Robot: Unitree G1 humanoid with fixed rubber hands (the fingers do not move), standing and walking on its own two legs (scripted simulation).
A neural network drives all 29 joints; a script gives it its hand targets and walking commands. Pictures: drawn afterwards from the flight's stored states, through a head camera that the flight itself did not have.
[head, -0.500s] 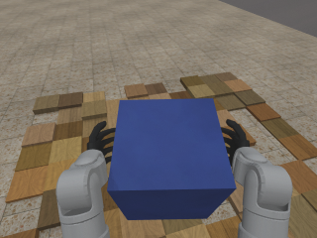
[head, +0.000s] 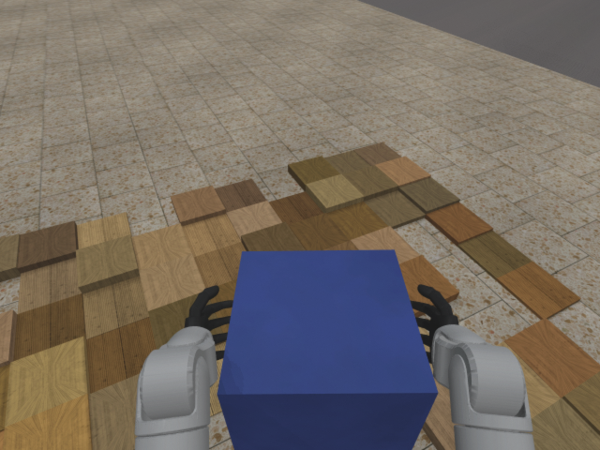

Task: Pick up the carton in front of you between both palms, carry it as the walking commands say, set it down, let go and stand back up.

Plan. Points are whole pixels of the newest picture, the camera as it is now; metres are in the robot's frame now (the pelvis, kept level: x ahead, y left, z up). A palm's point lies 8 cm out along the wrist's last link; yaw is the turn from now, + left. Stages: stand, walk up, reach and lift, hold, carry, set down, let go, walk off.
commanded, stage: carry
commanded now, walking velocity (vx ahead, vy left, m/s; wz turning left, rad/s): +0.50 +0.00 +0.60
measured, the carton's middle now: (319, 366) +0.27 -0.02 +0.00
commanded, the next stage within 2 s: none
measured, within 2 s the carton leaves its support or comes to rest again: neither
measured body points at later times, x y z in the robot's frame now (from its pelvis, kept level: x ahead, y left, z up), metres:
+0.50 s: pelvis +0.30 -0.03 +0.00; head +0.31 -0.05 +0.45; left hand +0.58 +0.23 +0.12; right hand +0.69 -0.06 +0.11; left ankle +0.34 +0.12 -0.69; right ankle +0.22 -0.13 -0.73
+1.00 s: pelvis +0.64 +0.04 -0.01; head +0.72 +0.04 +0.43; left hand +0.94 +0.29 +0.09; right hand +1.04 +0.01 +0.08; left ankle +0.50 +0.13 -0.69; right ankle +0.71 -0.03 -0.74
